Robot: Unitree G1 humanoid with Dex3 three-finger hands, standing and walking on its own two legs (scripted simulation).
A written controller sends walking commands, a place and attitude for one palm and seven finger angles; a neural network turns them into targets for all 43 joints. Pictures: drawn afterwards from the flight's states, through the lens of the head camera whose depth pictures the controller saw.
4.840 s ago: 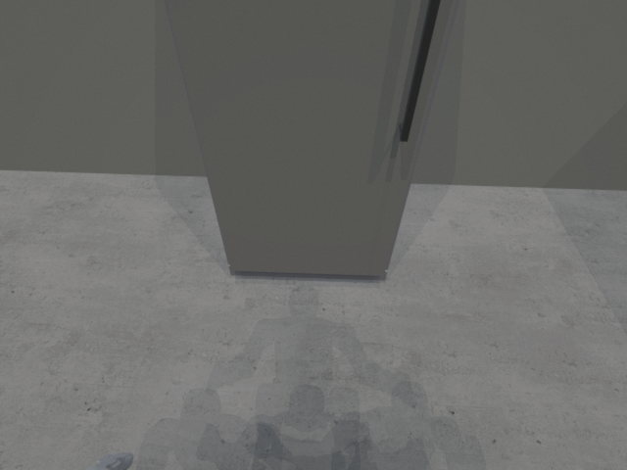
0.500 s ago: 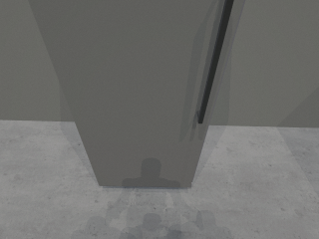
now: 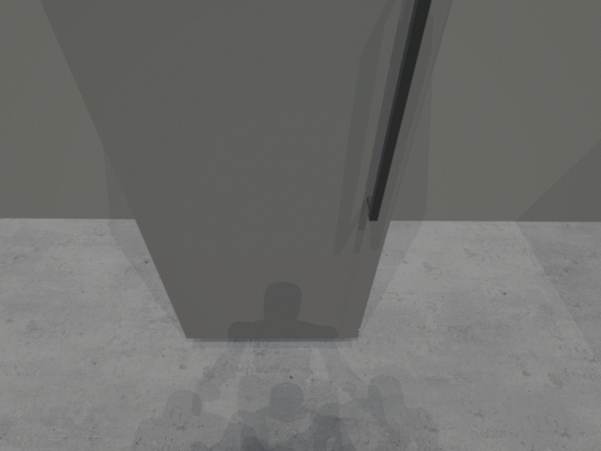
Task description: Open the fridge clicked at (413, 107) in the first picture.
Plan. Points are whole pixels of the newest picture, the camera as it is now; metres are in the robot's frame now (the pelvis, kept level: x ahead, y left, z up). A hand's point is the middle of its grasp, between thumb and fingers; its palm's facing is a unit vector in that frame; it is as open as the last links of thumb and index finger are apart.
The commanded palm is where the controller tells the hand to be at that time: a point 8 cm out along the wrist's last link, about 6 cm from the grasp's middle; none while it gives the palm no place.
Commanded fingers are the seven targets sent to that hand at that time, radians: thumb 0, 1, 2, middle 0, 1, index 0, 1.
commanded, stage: look again from close up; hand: right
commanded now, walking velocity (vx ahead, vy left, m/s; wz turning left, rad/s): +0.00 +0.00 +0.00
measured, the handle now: (395, 103) +0.60 -0.11 +0.20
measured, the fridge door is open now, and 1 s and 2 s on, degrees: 0 0 0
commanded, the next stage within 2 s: none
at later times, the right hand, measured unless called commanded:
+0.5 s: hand out of the picture +0.06 -0.22 -0.16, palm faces -0.02 +0.96 -0.28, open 7.4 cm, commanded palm none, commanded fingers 0.00 -0.90 -0.90 0.20 0.30 0.20 0.30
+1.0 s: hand out of the picture +0.06 -0.23 -0.16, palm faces -0.02 +0.95 -0.30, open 7.4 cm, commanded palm none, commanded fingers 0.00 -0.90 -0.90 0.20 0.30 0.20 0.30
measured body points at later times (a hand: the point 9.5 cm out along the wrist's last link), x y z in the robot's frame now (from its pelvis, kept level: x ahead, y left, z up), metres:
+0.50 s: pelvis +0.01 +0.00 +0.00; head +0.01 -0.01 +0.45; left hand +0.06 +0.26 -0.14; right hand +0.06 -0.27 -0.14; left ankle +0.04 +0.12 -0.74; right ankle +0.04 -0.11 -0.74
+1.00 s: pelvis +0.03 +0.00 +0.01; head +0.03 +0.00 +0.46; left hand +0.08 +0.27 -0.14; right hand +0.07 -0.28 -0.14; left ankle +0.04 +0.12 -0.74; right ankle +0.04 -0.11 -0.74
